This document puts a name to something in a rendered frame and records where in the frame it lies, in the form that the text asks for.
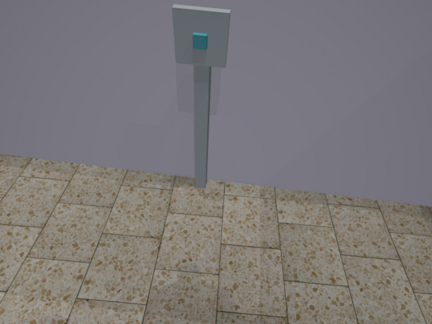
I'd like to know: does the button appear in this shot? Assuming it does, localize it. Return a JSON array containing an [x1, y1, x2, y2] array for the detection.
[[193, 32, 207, 50]]

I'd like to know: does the panel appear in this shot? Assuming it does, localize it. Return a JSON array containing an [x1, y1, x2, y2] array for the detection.
[[172, 4, 231, 189]]

